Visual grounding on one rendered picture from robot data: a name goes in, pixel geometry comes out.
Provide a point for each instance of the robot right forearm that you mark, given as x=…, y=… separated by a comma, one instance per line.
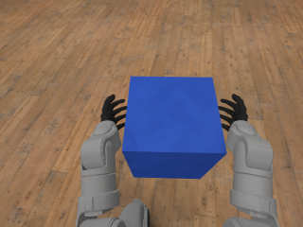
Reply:
x=253, y=169

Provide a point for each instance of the left robot thigh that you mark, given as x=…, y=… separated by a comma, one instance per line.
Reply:
x=135, y=214

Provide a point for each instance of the robot left forearm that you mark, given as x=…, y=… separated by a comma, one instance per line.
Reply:
x=98, y=193

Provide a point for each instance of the robot right upper arm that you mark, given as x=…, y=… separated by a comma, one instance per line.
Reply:
x=244, y=222

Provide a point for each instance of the robot left shin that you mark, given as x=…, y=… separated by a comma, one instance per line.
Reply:
x=137, y=200

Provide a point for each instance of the robot left hand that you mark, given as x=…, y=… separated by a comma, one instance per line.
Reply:
x=108, y=112

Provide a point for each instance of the carton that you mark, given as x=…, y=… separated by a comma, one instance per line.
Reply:
x=173, y=128

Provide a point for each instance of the robot left upper arm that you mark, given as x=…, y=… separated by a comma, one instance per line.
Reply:
x=103, y=222

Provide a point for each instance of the robot right hand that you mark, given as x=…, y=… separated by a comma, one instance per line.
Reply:
x=239, y=108

